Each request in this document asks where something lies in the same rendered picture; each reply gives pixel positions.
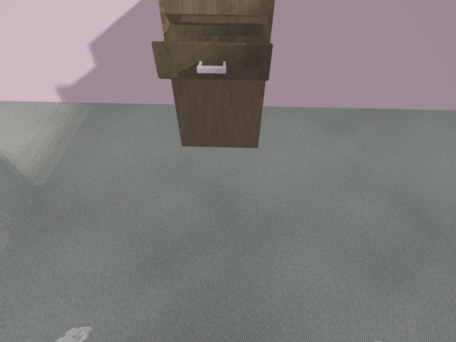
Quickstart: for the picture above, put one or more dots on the robot left hand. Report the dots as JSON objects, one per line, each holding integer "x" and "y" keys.
{"x": 76, "y": 334}

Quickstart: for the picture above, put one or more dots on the cabinet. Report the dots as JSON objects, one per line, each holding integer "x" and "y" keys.
{"x": 218, "y": 113}

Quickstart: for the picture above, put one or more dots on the handle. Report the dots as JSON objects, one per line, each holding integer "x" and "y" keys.
{"x": 211, "y": 69}

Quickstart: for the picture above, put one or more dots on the drawer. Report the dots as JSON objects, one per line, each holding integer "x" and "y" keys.
{"x": 244, "y": 47}

